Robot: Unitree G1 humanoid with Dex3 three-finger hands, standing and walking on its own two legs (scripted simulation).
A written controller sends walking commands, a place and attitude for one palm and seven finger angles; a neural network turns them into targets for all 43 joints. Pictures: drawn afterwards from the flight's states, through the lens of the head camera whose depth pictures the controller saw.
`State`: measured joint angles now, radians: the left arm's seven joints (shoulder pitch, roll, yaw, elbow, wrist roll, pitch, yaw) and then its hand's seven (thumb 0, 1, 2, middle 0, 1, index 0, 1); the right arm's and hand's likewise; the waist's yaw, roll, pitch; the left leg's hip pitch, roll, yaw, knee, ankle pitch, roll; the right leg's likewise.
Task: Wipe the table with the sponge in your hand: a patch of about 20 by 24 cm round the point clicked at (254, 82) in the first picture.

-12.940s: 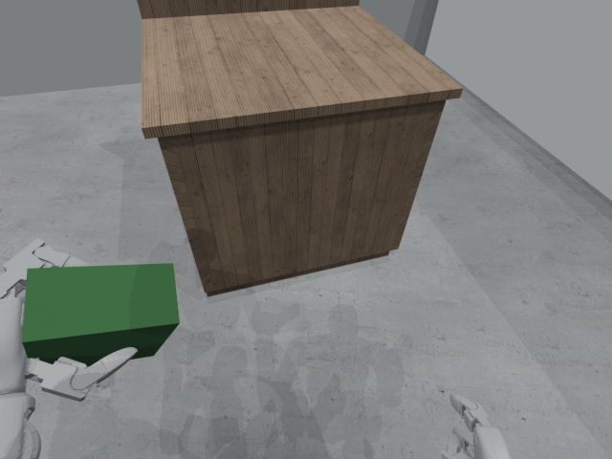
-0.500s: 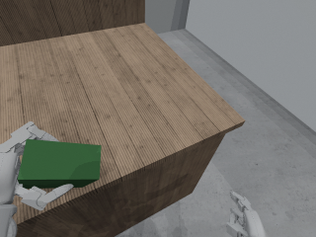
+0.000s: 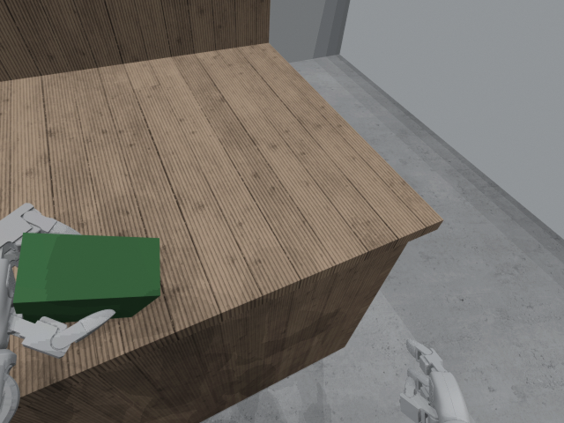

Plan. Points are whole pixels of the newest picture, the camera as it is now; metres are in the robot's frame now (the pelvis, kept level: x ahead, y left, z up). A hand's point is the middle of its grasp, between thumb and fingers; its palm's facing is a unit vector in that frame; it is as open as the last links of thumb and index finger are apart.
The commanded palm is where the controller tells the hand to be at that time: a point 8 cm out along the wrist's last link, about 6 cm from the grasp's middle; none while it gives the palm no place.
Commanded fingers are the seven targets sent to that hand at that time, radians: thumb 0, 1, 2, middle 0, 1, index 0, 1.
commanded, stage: come to a stop and stand still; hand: left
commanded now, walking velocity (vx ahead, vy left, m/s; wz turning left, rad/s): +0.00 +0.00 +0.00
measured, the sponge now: (107, 282) +0.23 +0.22 +0.13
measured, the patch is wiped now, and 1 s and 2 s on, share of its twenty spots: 0.00 0.00 0.00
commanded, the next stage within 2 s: look again from close up in 0.06 s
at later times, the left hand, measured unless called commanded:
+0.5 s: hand (73, 284) +0.22 +0.25 +0.15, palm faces +0.38 -0.84 -0.38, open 10.3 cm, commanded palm +0.16 +0.27 +0.17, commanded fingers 0.00 0.10 1.30 -1.20 -1.60 -1.20 -1.60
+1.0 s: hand (58, 313) +0.18 +0.23 +0.17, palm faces +0.43 -0.65 -0.63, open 10.2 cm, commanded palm +0.15 +0.26 +0.20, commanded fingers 0.00 0.10 1.30 -1.20 -1.60 -1.20 -1.60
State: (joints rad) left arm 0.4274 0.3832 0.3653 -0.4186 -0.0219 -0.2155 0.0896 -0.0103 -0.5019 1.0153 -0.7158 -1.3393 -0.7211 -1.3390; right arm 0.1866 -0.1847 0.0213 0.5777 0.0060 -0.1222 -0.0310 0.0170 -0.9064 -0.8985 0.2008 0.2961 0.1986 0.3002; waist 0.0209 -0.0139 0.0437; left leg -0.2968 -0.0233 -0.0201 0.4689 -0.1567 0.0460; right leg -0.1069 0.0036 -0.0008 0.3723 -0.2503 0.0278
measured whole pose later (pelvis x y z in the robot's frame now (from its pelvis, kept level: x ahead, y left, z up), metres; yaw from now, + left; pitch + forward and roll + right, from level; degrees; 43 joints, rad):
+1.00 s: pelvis -0.03 -0.04 -0.02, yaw +2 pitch -3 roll -1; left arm 0.32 0.53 0.31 -0.47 0.13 0.03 0.10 -0.01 -0.50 1.02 -0.72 -1.33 -0.73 -1.33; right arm 0.14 -0.23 0.03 0.60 -0.01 -0.07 -0.06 0.02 -0.91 -0.90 0.20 0.30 0.20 0.30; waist 0.08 0.03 0.02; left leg -0.38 -0.01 -0.07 0.63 -0.19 -0.01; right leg -0.22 0.02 -0.05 0.64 -0.36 -0.02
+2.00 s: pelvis -0.01 -0.05 -0.01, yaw +1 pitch -3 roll +0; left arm 0.00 0.64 0.14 -0.36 0.55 0.57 -0.06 0.00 -0.50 1.02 -0.72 -1.32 -0.73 -1.32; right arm 0.02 -0.27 0.07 0.59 0.08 0.03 -0.10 0.02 -0.91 -0.90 0.20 0.30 0.20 0.30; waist 0.14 0.13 -0.02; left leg -0.31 -0.01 -0.05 0.55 -0.19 -0.02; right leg -0.17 0.02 -0.03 0.59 -0.36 -0.04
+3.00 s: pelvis -0.02 -0.04 -0.01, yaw +1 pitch -5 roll +0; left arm 0.02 0.59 -0.06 -0.36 0.73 0.47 -0.11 0.00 -0.50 1.02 -0.73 -1.31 -0.74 -1.31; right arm 0.00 -0.26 0.07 0.64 0.05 0.00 -0.09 0.02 -0.91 -0.90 0.20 0.30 0.20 0.30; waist 0.15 0.13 0.01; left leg -0.26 -0.01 -0.05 0.50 -0.15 -0.01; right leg -0.13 0.02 -0.03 0.55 -0.32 -0.04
